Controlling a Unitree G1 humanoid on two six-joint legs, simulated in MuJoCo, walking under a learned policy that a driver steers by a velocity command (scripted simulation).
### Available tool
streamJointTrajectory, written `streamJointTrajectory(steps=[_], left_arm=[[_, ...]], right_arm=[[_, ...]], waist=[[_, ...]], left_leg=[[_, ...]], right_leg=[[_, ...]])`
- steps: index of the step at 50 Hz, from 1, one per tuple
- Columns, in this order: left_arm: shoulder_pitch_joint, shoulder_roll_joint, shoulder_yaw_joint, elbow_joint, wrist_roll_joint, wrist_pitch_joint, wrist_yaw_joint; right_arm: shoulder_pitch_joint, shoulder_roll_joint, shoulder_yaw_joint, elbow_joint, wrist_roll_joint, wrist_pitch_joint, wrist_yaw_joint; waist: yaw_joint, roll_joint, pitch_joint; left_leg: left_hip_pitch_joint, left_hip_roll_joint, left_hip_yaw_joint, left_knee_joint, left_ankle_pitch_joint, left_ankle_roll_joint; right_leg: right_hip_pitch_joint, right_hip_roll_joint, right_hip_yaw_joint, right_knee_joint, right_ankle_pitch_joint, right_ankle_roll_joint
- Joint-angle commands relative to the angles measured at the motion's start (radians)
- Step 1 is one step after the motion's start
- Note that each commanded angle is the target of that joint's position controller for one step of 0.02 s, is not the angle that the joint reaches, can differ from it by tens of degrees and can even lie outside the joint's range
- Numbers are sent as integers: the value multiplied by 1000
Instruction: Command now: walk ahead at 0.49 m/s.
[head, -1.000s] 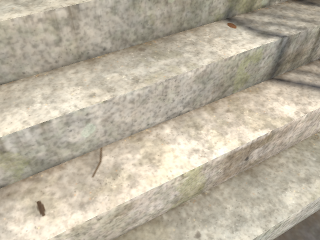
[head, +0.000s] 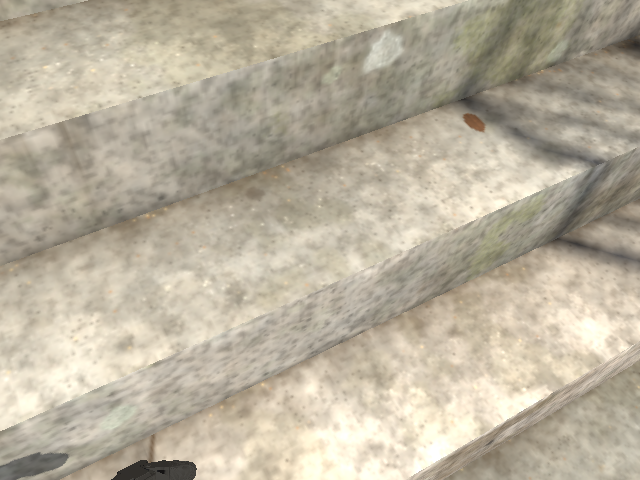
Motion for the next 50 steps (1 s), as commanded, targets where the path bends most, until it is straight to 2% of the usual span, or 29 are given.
streamJointTrajectory(steps=[1, 3, 7, 10, 12, 14, 16, 18, 20, 22, 23, 24, 25, 26, 27, 28, 29, 31, 32, 35, 37, 38, 40, 43, 44, 46, 48, 49, 50], left_arm=[[206, 13, 28, 178, 22, -27, 11], [248, -91, -7, 247, 40, -58, -3], [337, -31, -16, 313, 22, -144, -50], [399, 27, -11, 349, 2, -161, -59], [472, 12, -15, 374, 4, -153, -48], [556, 1, -15, 401, -12, -151, -9], [634, 52, 8, 415, -19, -149, 28], [660, 42, 15, 426, -32, -137, 63], [624, 29, 13, 401, -33, -123, 74], [646, 61, 5, 355, -38, -122, 55], [625, 111, 16, 346, -52, -125, 38], [580, 146, 34, 302, -58, -139, 21], [508, 146, 52, 242, -56, -135, -8], [331, 123, 76, 184, -23, -142, -37], [251, 59, 76, 91, 29, -145, -62], [229, -18, 50, 23, 43, -137, -59], [236, -69, 32, -11, 36, -127, -40], [281, -146, -5, -29, 17, -99, -13], [299, -163, -16, -29, 9, -85, -13], [204, -126, -24, -73, 1, -74, -10], [123, -34, -8, -107, -4, -62, -16], [144, -36, 0, -64, -18, -47, -12], [43, -70, 5, -115, 6, -34, -1], [-209, -113, -10, -223, 28, -51, -10], [-314, -126, -25, -283, 20, -59, -14], [-453, -105, -37, -367, 10, -64, -40], [-403, -108, -51, -398, 13, -36, -64], [-334, -171, -69, -368, -30, -35, -75], [-102, -119, -33, -277, -39, -43, -62]], right_arm=[[-130, 120, 48, -246, -51, 19, -23], [-72, 170, 78, -254, -31, 53, -46], [-144, 179, 93, -268, 9, 71, -92], [-246, 184, 102, -307, 4, 79, -103], [-375, 209, 121, -359, -6, 87, -92], [-447, 215, 127, -372, -7, 97, -80], [-478, 215, 130, -383, -14, 112, -62], [-497, 249, 142, -368, -7, 115, -57], [-422, 252, 150, -309, 22, 119, -54], [-279, 173, 120, -226, 67, 115, -55], [-186, 135, 102, -207, 49, 104, -57], [-35, 80, 74, -172, 8, 100, -64], [73, -15, 38, -121, -18, 125, -85], [103, -103, 1, -74, -13, 155, -111], [-30, -133, -22, -58, -2, 141, -96], [-106, -72, -11, -28, 5, 124, -86], [-87, 19, 7, 35, -10, 99, -81], [-59, 163, 44, 119, -54, 60, -69], [-43, 172, 50, 136, -54, 44, -63], [15, 85, 41, 154, -26, 9, -52], [-25, 26, 34, 105, -10, -10, -62], [77, 18, 29, 119, -12, -22, -67], [211, -38, 8, 125, -25, -42, -68], [341, -9, -1, 132, -45, -43, -63], [370, 13, 4, 144, -40, -43, -69], [381, 20, 4, 132, -37, -28, -85], [353, -8, -1, 120, 4, -3, -99], [226, 18, 10, 67, 29, 0, -89], [203, -66, -1, 25, 29, -28, -69]], waist=[[-17, 57, -85], [-70, 19, -3], [-58, -15, 11], [-47, -5, 18], [-17, 23, 28], [27, -48, 7], [72, -129, -43], [66, -147, -87], [20, -141, -139], [-21, -214, -228], [-79, -301, -264], [-145, -296, -344], [-176, -84, -329], [-219, 181, -250], [-138, 85, -147], [-43, 18, -46], [19, -44, 58], [94, -65, 79], [112, -47, 88], [104, -45, 122], [115, -70, 116], [68, -7, 35], [14, 33, 40], [-77, 75, 60], [-105, 114, 79], [-141, 114, 111], [-115, 84, 36], [-60, 82, -26], [24, 123, -261]], left_leg=[[-492, -14, -8, 628, -61, 36], [-595, -25, -24, 688, -124, 57], [-786, -79, 40, 812, -155, 74], [-978, -72, 45, 892, -191, 87], [-968, -42, 132, 698, -116, 73], [-929, 8, 253, 570, -85, 45], [-954, 56, 342, 473, -210, 45], [-850, 91, 301, 311, -331, 79], [-519, 38, 324, 2, -532, 118], [-172, -106, 471, -192, -714, 112], [-69, -120, 414, -358, -672, 119], [152, -13, 128, -408, -620, 179], [195, 133, -329, -759, -979, 257], [189, 263, -839, -1247, -1219, 353], [97, 265, -906, -1351, -1078, 317], [-43, 277, -720, -1230, -1050, 276], [-163, 274, -533, -1147, -927, 225], [-161, 232, -281, -1123, -645, 127], [-144, 221, -202, -1144, -565, 105], [-44, 206, -61, -1238, -364, 94], [-112, 178, 38, -1307, -301, 105], [-9, 200, 27, -1311, -258, 159], [307, 273, -55, -1341, -209, 178], [615, 315, -100, -1344, -265, 162], [654, 320, -103, -1377, -214, 168], [575, 287, -75, -1509, -160, 164], [459, 263, 27, -1656, 104, 172], [168, 212, 125, -1684, 377, 165], [134, 235, 129, -1437, 1176, 163]], right_leg=[[360, -261, 759, -798, -260, -60], [292, -224, 554, -814, -62, -12], [346, -215, 363, -926, 241, -2], [461, -204, 330, -952, 120, 53], [477, -167, 262, -994, 140, 118], [536, -179, 292, -1067, 248, 70], [743, -211, 327, -1152, 390, -11], [917, -234, 255, -1157, 707, -45], [889, -221, 109, -1098, 1215, -55], [844, -279, 119, -927, 2008, -123], [892, -300, 129, -761, 2101, -127], [708, -264, 137, -544, 1952, -74], [457, -124, 115, -277, 1484, -26], [182, 62, 191, 191, 507, -13], [43, 73, 387, 614, 418, 19], [-51, 56, 389, 780, 418, 13], [-114, 44, 392, 814, 389, -4], [-208, 48, 414, 874, 331, -19], [-248, 36, 429, 853, 316, -18], [-374, -1, 399, 780, 257, -10], [-241, -54, 280, 500, 369, 25], [-271, -30, 188, 688, 338, 23], [-576, -72, 224, 888, 219, 4], [-910, -132, 218, 966, 21, -5], [-973, -146, 198, 965, -56, -4], [-861, -174, 134, 701, -78, 17], [-517, -175, 38, 419, 10, 7], [22, -123, -25, 120, 18, -30], [463, -4, -2, 156, 99, -31]])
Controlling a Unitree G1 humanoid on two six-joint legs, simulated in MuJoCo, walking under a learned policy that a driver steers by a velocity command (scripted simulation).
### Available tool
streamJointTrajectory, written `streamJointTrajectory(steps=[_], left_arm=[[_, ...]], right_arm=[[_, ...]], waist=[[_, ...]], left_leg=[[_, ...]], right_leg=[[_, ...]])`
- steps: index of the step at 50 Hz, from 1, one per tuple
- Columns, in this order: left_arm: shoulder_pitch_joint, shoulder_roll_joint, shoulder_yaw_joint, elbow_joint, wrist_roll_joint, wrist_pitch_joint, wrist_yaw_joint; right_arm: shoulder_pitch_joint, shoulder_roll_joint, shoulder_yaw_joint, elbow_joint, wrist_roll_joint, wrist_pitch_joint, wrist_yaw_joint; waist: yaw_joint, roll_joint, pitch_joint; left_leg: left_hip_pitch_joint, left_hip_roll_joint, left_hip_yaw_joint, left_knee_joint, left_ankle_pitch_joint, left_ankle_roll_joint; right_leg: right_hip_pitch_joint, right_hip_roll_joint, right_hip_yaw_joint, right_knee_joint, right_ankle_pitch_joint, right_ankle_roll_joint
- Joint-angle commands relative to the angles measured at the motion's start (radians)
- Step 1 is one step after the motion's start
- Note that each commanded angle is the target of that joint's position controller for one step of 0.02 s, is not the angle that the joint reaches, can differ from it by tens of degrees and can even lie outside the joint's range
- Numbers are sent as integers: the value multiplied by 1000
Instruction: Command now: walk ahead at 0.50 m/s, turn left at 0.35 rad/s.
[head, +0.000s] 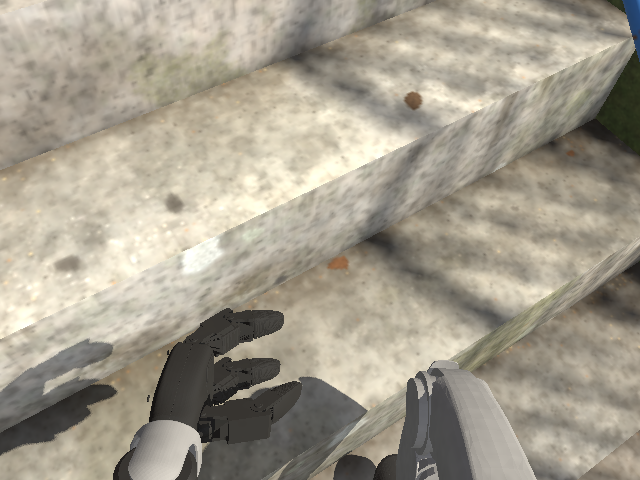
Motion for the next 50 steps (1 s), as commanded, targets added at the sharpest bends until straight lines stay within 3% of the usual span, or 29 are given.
streamJointTrajectory(steps=[1, 2, 3, 4, 5, 7, 8, 9, 11, 14, 16, 19, 21, 23, 24, 25, 26, 28, 29, 30, 31, 33, 35, 37, 43, 45, 47, 49, 50], left_arm=[[359, 99, 60, 2, -36, -2, 18], [466, 191, 95, 19, -23, 5, 30], [553, 274, 133, 82, 14, -13, 50], [584, 401, 170, 94, 32, -20, 55], [441, 379, 172, 85, 17, -18, 45], [274, 234, 137, 202, -10, -28, 48], [293, 156, 111, 278, -8, -52, 46], [304, 80, 85, 332, 16, -62, 49], [380, 48, 69, 397, 40, -93, 48], [409, 107, 65, 431, 42, -144, 30], [503, 162, 78, 484, 35, -168, 12], [533, 196, 83, 493, 33, -163, 3], [530, 215, 83, 476, 34, -142, 25], [592, 289, 96, 472, 19, -132, 61], [590, 275, 92, 473, 4, -119, 64], [545, 267, 83, 435, -34, -116, 78], [549, 348, 92, 414, -55, -123, 86], [500, 453, 133, 344, -84, -115, 39], [497, 450, 146, 292, -49, -127, 8], [397, 321, 129, 162, -15, -133, -47], [288, 241, 125, 103, 42, -135, -66], [207, 50, 61, 4, 86, -109, -26], [247, 8, 21, -16, 84, -121, 11], [327, 19, 12, 24, 75, -97, 32], [47, -35, -33, -66, 52, -65, 69], [-119, -41, -53, -147, 66, -57, 65], [-191, -17, -46, -195, 49, -42, 53], [-209, -73, -65, -192, 37, -25, 43], [-85, -29, -49, -142, 3, -35, 42]], right_arm=[[-89, -339, -73, -139, 36, -60, 31], [-135, -408, -103, -148, 70, -90, 66], [-128, -311, -87, -174, 91, -116, 101], [-174, -207, -80, -247, 91, -109, 113], [-196, -147, -76, -287, 30, -93, 100], [-332, -53, -56, -393, -27, -49, 77], [-353, -8, -31, -430, -53, -32, 68], [-308, 23, -9, -424, -49, -9, 66], [-329, 65, 23, -446, -16, 27, 50], [-450, 35, 23, -480, 7, 58, 27], [-531, 41, 24, -500, -11, 88, -4], [-672, 40, 39, -573, -1, 100, -4], [-784, 8, 43, -613, -4, 105, 6], [-790, -4, 54, -629, 5, 124, 24], [-759, 13, 63, -610, 13, 127, 29], [-661, 6, 58, -547, 27, 124, 34], [-480, 3, 54, -496, 31, 126, 13], [-245, -112, 8, -454, 3, 100, 6], [-258, -188, -29, -469, -3, 117, 21], [-321, -344, -79, -452, -4, 144, 4], [-388, -375, -116, -494, -25, 167, 0], [-415, -247, -76, -387, -28, 123, 13], [-380, -127, -47, -258, -17, 57, 28], [-358, -106, -37, -222, -11, 31, 46], [-109, -145, -28, -149, -23, -8, 57], [-72, -164, -34, -150, -6, -10, 51], [-47, -177, -44, -139, -11, 3, 23], [-6, -186, -69, -132, 2, 36, -22], [-138, -187, -70, -209, 19, 32, -20]], waist=[[268, 200, -486], [344, 202, -568], [352, 56, -624], [375, -288, -700], [307, -229, -703], [158, -69, -412], [117, -71, -243], [63, -61, -149], [37, -37, -76], [32, -25, -12], [68, -70, -13], [49, -3, -9], [68, -5, -5], [109, -109, -64], [108, -140, -67], [88, -104, -118], [24, -212, -240], [-20, -271, -482], [-14, -263, -506], [61, 61, -477], [43, -2, -478], [125, -67, -174], [193, -97, -24], [220, -89, -12], [86, 0, -12], [50, -34, 8], [18, 41, -14], [13, 94, -145], [108, 67, -200]], left_leg=[[-295, 141, -93, 290, 1814, 158], [-233, 117, -102, 509, 1734, 110], [-522, 32, -137, 830, 1329, 69], [-701, -229, -143, 1436, 253, 15], [-766, -205, -253, 1914, 244, -5], [-966, -95, -135, 2041, 430, 48], [-1042, -87, -145, 2074, 381, 83], [-1063, -91, -161, 2081, 310, 93], [-1171, -86, -180, 2127, 267, 111], [-1261, -123, -156, 2156, 197, 105], [-1508, -155, -107, 2464, 24, 129], [-1578, -144, -104, 2349, -1, 163], [-1418, -127, 8, 1960, 86, 140], [-1309, -70, 151, 1761, -28, 137], [-1152, -61, 190, 1578, -87, 150], [-928, -111, 247, 1414, -147, 156], [-788, -163, 270, 1471, -230, 156], [-539, -271, 134, 1094, -355, 160], [-436, -251, -130, 902, -378, 180], [-286, -36, -789, 485, -685, 276], [-338, 31, -1122, 205, -898, 278], [-597, 29, -872, 305, -611, 174], [-708, -55, -640, 378, -352, 149], [-687, -97, -458, 405, -181, 147], [-432, -19, -507, 273, -90, 184], [-488, -63, -489, 172, -94, 147], [-430, -38, -494, 82, 118, 196], [-342, 15, -379, -51, 525, 235], [-471, -21, -251, 20, 1050, 193]], right_leg=[[1160, 172, -7, -342, 100, -15], [1257, 168, 60, -602, 109, -6], [1488, -44, 410, -742, 8, -76], [1509, -327, 922, -1150, 281, -154], [1377, -328, 1007, -1234, 202, -153], [1135, -273, 770, -1148, -279, -105], [992, -236, 638, -1138, -230, -81], [882, -206, 511, -1150, -163, -50], [874, -235, 360, -1247, 76, 0], [873, -262, 155, -1397, 275, 4], [1063, -257, 132, -1456, 273, -18], [1146, -177, -11, -1487, 214, 47], [1061, -104, -132, -1566, 242, 67], [1186, -138, -185, -1720, 409, 2], [1184, -109, -232, -1737, 542, -26], [1181, -104, -283, -1626, 1095, -46], [1279, -189, -254, -1443, 1895, -97], [1441, -216, -171, -948, 2092, -89], [1306, -196, -82, -704, 1703, -40], [812, 43, -6, -326, 583, 49], [581, 151, 237, 200, 341, 94], [367, 119, 278, 479, 473, 82], [278, 118, 251, 547, 479, 43], [237, 107, 231, 449, 485, 51], [-177, 87, 127, 780, 256, 63], [-112, 79, 89, 528, 222, 75], [-29, 80, 51, 340, 203, 84], [269, 83, 8, 65, 47, 41], [655, 139, -41, -259, -62, 17]])
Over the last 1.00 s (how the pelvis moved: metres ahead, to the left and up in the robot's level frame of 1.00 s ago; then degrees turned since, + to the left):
0.49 -0.03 0.34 2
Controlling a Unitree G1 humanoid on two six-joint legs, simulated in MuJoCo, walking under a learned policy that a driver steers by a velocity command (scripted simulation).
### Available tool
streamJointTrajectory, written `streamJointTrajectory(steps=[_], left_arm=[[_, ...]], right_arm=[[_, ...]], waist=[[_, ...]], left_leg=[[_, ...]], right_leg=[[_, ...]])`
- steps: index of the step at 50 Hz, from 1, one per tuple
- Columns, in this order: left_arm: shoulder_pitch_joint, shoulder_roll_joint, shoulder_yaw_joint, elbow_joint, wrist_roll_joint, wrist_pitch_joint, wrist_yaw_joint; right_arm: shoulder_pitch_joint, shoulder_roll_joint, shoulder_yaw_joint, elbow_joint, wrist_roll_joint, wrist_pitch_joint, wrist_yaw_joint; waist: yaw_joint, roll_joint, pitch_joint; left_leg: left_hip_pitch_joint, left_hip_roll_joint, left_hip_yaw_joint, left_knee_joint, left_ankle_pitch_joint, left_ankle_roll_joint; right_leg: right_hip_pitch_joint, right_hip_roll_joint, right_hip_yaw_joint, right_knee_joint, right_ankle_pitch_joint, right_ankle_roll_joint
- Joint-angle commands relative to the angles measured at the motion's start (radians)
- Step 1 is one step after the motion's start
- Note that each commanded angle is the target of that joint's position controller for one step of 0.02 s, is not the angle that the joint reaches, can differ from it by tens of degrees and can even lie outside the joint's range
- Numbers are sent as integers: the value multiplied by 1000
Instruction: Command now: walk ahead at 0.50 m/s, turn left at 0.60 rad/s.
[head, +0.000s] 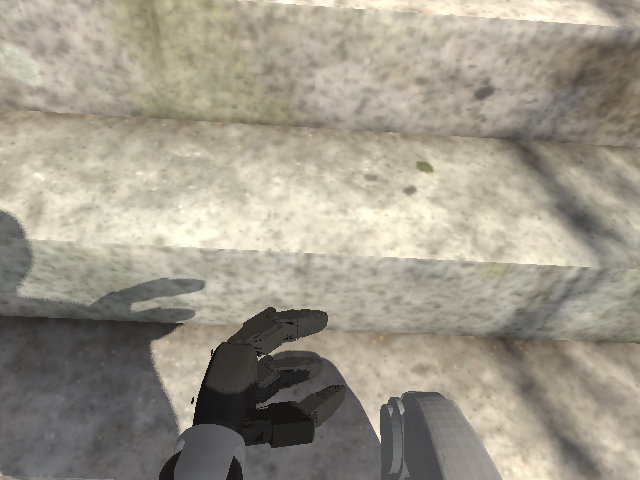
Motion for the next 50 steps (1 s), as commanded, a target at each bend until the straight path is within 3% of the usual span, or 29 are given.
streamJointTrajectory(steps=[1, 2, 3, 4, 5, 6, 7, 8, 10, 11, 14, 18, 21, 22, 24, 25, 26, 27, 28, 29, 30, 31, 32, 33, 35, 37, 41, 47, 50], left_arm=[[83, 126, 69, -44, -42, -16, 23], [262, 199, 107, -18, -70, -11, 31], [387, 283, 143, 24, -58, -13, 31], [467, 367, 177, 80, -23, -17, 33], [438, 409, 200, 129, -25, 11, 56], [330, 345, 201, 133, -30, 22, 53], [294, 275, 191, 216, -44, 17, 39], [290, 205, 173, 306, -34, 0, 40], [330, 85, 136, 426, -4, -40, 29], [330, 68, 130, 447, -7, -60, 26], [329, 175, 149, 464, -30, -116, -5], [543, 288, 178, 526, -30, -145, -3], [629, 283, 182, 541, -10, -142, 6], [657, 274, 182, 550, -15, -135, 13], [714, 261, 185, 573, -27, -119, 39], [672, 275, 185, 541, -62, -112, 44], [632, 277, 183, 522, -66, -98, 34], [650, 325, 179, 495, -72, -115, 19], [638, 435, 210, 482, -53, -142, 3], [616, 487, 227, 472, -81, -171, -34], [557, 412, 220, 417, -116, -192, -70], [476, 349, 223, 342, -99, -183, -89], [456, 259, 223, 298, -41, -160, -69], [389, 175, 212, 217, -19, -132, -37], [357, 117, 184, 175, 3, -96, -11], [432, 89, 149, 194, -7, -63, -23], [304, 47, 123, 178, -46, -22, 7], [94, 91, 113, 72, -41, 14, 42], [-36, 115, 112, 21, -39, 40, 22]], right_arm=[[-49, -187, -57, -125, 26, -21, -25], [-94, -267, -83, -144, 33, -54, -9], [-162, -311, -99, -169, 38, -89, 19], [-187, -247, -88, -201, 52, -110, 58], [-221, -136, -69, -233, 9, -104, 95], [-218, -79, -58, -280, -58, -100, 99], [-290, 18, -22, -324, -80, -81, 92], [-316, 77, 17, -366, -83, -65, 75], [-284, 103, 61, -376, -54, -28, 58], [-263, 96, 64, -365, -29, -8, 54], [-339, 26, 61, -390, -19, 21, 34], [-539, 63, 66, -447, -17, 26, 12], [-764, 63, 77, -555, -29, 17, 24], [-831, 64, 88, -594, -34, 21, 36], [-878, 86, 102, -651, -30, 52, 52], [-852, 129, 137, -651, -17, 60, 79], [-800, 141, 136, -626, 4, 61, 82], [-625, 103, 104, -523, 14, 63, 76], [-345, 50, 62, -461, 22, 75, 54], [-217, -58, 28, -448, 2, 77, 34], [-93, -143, -9, -391, -36, 52, 17], [-22, -274, -59, -389, -51, 71, 5], [-186, -284, -70, -409, -40, 69, 22], [-330, -255, -61, -369, -31, 54, 40], [-392, -91, -19, -210, 5, 25, 44], [-366, 48, 28, -106, -28, 1, 43], [-188, -24, 18, 17, -35, -70, 48], [-86, -102, 14, 54, -21, -92, 48], [-5, -125, 4, 71, -26, -82, 21]], waist=[[161, 137, -344], [268, 173, -463], [338, 77, -561], [349, -119, -596], [312, -385, -520], [237, -234, -485], [181, -139, -328], [131, -47, -98], [46, 67, 24], [26, 72, 64], [10, 60, 109], [111, -63, 56], [180, -64, 68], [193, -38, 62], [222, -108, 11], [229, -99, -28], [207, -110, -58], [179, -104, -212], [70, -234, -373], [-20, -274, -509], [-63, -113, -566], [-128, 151, -619], [-79, 105, -605], [40, 119, -497], [166, 53, -152], [252, 4, -52], [200, 24, 39], [201, -55, 53], [152, 60, 15]], left_leg=[[-162, 166, -18, -1, 1612, 110], [-31, 215, -64, 197, 1816, 122], [-16, 207, -56, 413, 1720, 111], [-208, 104, -32, 710, 1416, 71], [-548, -117, 43, 1227, 300, 3], [-726, -101, -48, 1709, 177, -5], [-862, -74, -3, 1867, 246, 24], [-1005, -64, -18, 1924, 183, 45], [-1023, -35, -33, 1920, 133, 49], [-1044, -22, -40, 1898, 101, 30], [-1011, 12, 9, 1670, 134, 12], [-1382, 44, 96, 2023, -53, 44], [-1557, 137, 156, 1942, -239, 51], [-1517, 196, 230, 1764, -246, 36], [-1348, 241, 289, 1616, -211, 37], [-1009, 237, 349, 1280, -257, 65], [-669, 192, 419, 1059, -253, 66], [-369, 65, 486, 1092, -274, 51], [-209, 6, 460, 1017, -235, 52], [-83, 11, 344, 870, -240, 61], [165, 271, -98, 688, -304, 131], [160, 473, -557, 220, -362, 174], [38, 506, -680, 102, -559, 150], [-40, 508, -589, 92, -616, 92], [-329, 428, -233, 264, -515, 40], [-451, 396, -13, 218, -299, 10], [-319, 448, 180, 42, -5, 31], [-132, 370, 403, -105, -21, -48], [-53, 317, 483, -170, 14, -15]], right_leg=[[911, 106, -57, -433, -193, -42], [998, 109, 13, -584, -228, -29], [1156, 87, 82, -758, -228, -33], [1318, -71, 430, -978, -408, -100], [1315, -274, 975, -1360, -432, -255], [1252, -299, 1093, -1415, -627, -258], [1104, -253, 968, -1367, -732, -222], [968, -244, 770, -1347, -607, -176], [844, -185, 489, -1380, -253, -93], [817, -193, 408, -1422, -125, -84], [775, -172, 194, -1515, 103, -75], [1161, -254, 250, -1645, 19, -133], [1376, -275, 221, -1742, -55, -93], [1383, -243, 184, -1790, -106, -76], [1380, -212, 138, -1882, 91, -92], [1237, -184, 60, -1984, 276, -107], [1101, -148, 28, -1973, 412, -123], [1126, -186, 18, -1789, 1212, -142], [1246, -227, 42, -1543, 1689, -108], [1304, -217, 63, -1303, 1755, -61], [928, -100, 108, -928, 1397, 4], [772, 118, 150, -427, 358, 48], [634, 142, 362, 122, 253, 80], [504, 84, 356, 303, 377, 79], [367, 37, 260, 314, 483, 17], [362, 56, 263, 315, 452, -6], [111, 103, 228, 480, 314, -22], [-81, 92, 181, 450, 165, -58], [-2, 50, 33, 140, 160, -41]])
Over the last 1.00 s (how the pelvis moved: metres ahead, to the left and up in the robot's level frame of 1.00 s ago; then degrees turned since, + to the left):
0.47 0.07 0.42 33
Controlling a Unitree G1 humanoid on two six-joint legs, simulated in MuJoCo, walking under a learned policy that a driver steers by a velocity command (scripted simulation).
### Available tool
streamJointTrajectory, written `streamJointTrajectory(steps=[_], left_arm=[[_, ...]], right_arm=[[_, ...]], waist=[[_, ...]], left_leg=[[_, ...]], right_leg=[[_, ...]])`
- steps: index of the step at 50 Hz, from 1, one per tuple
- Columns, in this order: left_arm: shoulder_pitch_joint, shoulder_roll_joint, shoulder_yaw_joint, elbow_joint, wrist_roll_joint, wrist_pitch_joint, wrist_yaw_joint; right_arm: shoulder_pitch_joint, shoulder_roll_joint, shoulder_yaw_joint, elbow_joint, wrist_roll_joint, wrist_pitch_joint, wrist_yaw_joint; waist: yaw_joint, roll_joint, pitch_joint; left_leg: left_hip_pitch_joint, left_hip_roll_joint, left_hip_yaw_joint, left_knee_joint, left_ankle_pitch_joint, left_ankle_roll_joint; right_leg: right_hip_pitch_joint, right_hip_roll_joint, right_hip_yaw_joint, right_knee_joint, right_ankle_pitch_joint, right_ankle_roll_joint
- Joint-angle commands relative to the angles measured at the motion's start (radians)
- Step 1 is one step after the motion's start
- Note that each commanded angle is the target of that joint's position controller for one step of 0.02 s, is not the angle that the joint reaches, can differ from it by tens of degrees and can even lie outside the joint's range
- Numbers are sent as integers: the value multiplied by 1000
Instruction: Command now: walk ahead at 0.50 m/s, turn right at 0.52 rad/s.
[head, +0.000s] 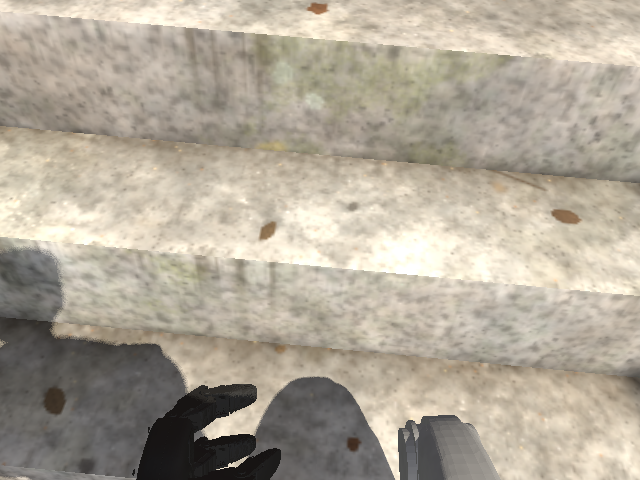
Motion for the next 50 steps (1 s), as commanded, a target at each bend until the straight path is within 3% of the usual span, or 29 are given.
streamJointTrajectory(steps=[1, 3, 4, 5, 6, 7, 8, 9, 10, 11, 12, 14, 18, 22, 24, 25, 26, 28, 29, 31, 32, 33, 34, 35, 37, 38, 39, 43, 50], left_arm=[[-173, 36, -8, -123, -24, 21, -16], [-149, 9, -27, -96, -41, 36, -20], [-68, 53, -15, -44, -51, 34, -17], [113, 64, -10, 10, -30, 31, -7], [331, 125, 7, 68, -12, 11, -4], [406, 198, 36, 76, 2, 4, -22], [410, 305, 78, 85, 5, 25, -8], [319, 415, 134, 68, 4, 51, 5], [154, 408, 144, 16, 24, 49, -1], [112, 349, 121, 56, 36, 33, -3], [164, 277, 104, 142, 31, 1, 0], [198, 162, 74, 249, 25, -58, -27], [315, 187, 68, 295, -1, -100, -48], [506, 227, 77, 324, 16, -123, -38], [559, 215, 80, 342, 9, -109, -31], [553, 224, 86, 331, 18, -99, -19], [572, 243, 96, 313, -5, -81, 10], [575, 268, 117, 312, 14, -65, 51], [487, 274, 119, 261, 0, -52, 47], [330, 354, 149, 164, -24, -94, 33], [320, 384, 161, 165, -47, -129, 3], [320, 336, 159, 149, -60, -159, -24], [284, 275, 141, 89, -42, -137, -41], [248, 253, 129, 52, 31, -124, -58], [243, 136, 97, 6, 63, -51, -34], [293, 123, 80, 5, 80, -12, -22], [350, 122, 69, 17, 70, 4, -13], [305, 108, 49, -26, 34, 16, 3], [182, 163, 68, -103, 47, 30, -5]], right_arm=[[41, -185, -36, -43, 9, -6, -35], [63, -141, -26, -30, 31, 23, -49], [30, -152, -18, -70, 73, 25, -58], [55, -234, -27, -81, 88, 17, -57], [-2, -292, -38, -117, 114, 18, -35], [-63, -354, -61, -182, 113, 11, -7], [-139, -319, -67, -272, 74, -6, 35], [-255, -254, -68, -363, 23, -12, 80], [-347, -106, -45, -443, -39, -4, 92], [-363, -1, -13, -508, -53, 15, 75], [-393, 46, 7, -538, -59, 29, 46], [-267, 89, 48, -523, -60, 26, 9], [-318, 77, 72, -522, -43, 70, -14], [-486, 112, 93, -586, -21, 82, -51], [-650, 128, 114, -662, -32, 102, -46], [-718, 125, 113, -697, -32, 106, -40], [-782, 125, 120, -719, -25, 119, -42], [-736, 146, 119, -718, -24, 122, -40], [-613, 105, 104, -642, -2, 123, -31], [-368, -1, 57, -576, 44, 125, -45], [-282, -53, 30, -550, 59, 129, -53], [-213, -117, -7, -516, 39, 117, -60], [-215, -177, -27, -500, 2, 142, -81], [-290, -115, -27, -517, 12, 166, -78], [-433, -3, -16, -429, 23, 166, -79], [-451, 30, -6, -390, 26, 155, -83], [-473, 31, -2, -370, 16, 146, -81], [-423, -18, -8, -308, 5, 88, -56], [-324, -144, -58, -343, -3, 100, -64]], waist=[[-2, 172, 40], [7, 154, 26], [19, 117, -29], [72, 224, -155], [130, 289, -313], [177, 275, -405], [159, 133, -381], [129, -108, -369], [86, -3, -319], [16, 4, -224], [-19, 60, -53], [-107, 127, 92], [-77, 78, 133], [38, -53, 41], [71, -40, 71], [86, -62, 47], [124, -75, 19], [72, -106, -65], [22, -47, -169], [-95, -132, -366], [-135, -138, -400], [-151, 0, -478], [-165, 363, -555], [-117, 258, -543], [45, 3, -149], [106, -61, 9], [120, -51, 70], [130, 36, 102], [48, 121, -22]], left_leg=[[18, 164, -60, -420, 213, 143], [84, 118, 23, -407, 511, 183], [60, 139, 43, -272, 1294, 205], [155, 228, 17, -81, 1880, 248], [230, 256, -3, 162, 2055, 260], [171, 231, -55, 423, 1935, 253], [-156, 138, -110, 671, 1454, 182], [-505, -104, -246, 1128, 365, 113], [-690, -136, -484, 1628, 235, 72], [-782, -135, -500, 1830, 305, 64], [-895, -126, -467, 1895, 327, 72], [-969, -99, -444, 1845, 367, 105], [-1082, -61, -368, 1664, 322, 82], [-1411, -78, -314, 2021, 56, 81], [-1379, -81, -274, 1817, 11, 72], [-1334, -99, -240, 1768, 22, 74], [-1233, -109, -196, 1632, -29, 75], [-1093, -76, -311, 1442, -110, 117], [-789, -143, -197, 1228, -193, 127], [-327, -200, -219, 921, -146, 110], [-198, -203, -277, 691, -145, 105], [93, -40, -530, 570, 57, 205], [107, 269, -1032, 278, 508, 417], [-5, 199, -1122, 202, 297, 399], [-313, 162, -862, 288, -329, 269], [-475, 112, -720, 303, -383, 192], [-558, 105, -632, 259, -321, 184], [-577, 114, -451, 238, -178, 172], [-278, 219, -539, 200, -307, 189]], right_leg=[[100, -86, -198, -336, -175, -7], [315, -88, -260, -620, -351, -39], [545, -4, -357, -770, -452, -41], [674, 42, -375, -726, -504, -61], [842, 90, -280, -830, -548, -88], [1002, 127, -121, -1038, -525, -79], [1123, 1, 313, -1304, -691, -139], [1171, -134, 944, -1742, -1097, -205], [1092, -201, 1084, -1913, -1070, -154], [984, -209, 976, -1858, -923, -88], [873, -196, 830, -1791, -792, -45], [773, -103, 526, -1694, -520, 4], [834, -52, 265, -1673, -78, 40], [1186, -142, 386, -1744, 218, 2], [1154, -80, 357, -1802, 140, 23], [1154, -83, 362, -1856, 231, 2], [1174, -127, 379, -1979, 483, -38], [1353, -184, 331, -1955, 781, -34], [1296, -123, 138, -1908, 1170, 8], [1245, -148, 215, -1734, 1858, 17], [1284, -172, 254, -1571, 1814, 17], [1085, -82, 275, -1276, 1222, 76], [831, 143, 147, -696, -87, 157], [738, 116, 223, -329, -115, 151], [508, 39, 184, -232, 37, 92], [511, 12, 186, -327, 49, 88], [508, 37, 141, -238, -10, 100], [440, 21, 165, -281, 137, 114], [402, -62, 168, -558, 230, 173]])
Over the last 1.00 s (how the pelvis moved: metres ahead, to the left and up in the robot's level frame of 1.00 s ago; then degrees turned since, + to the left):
0.46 0.12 0.40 -3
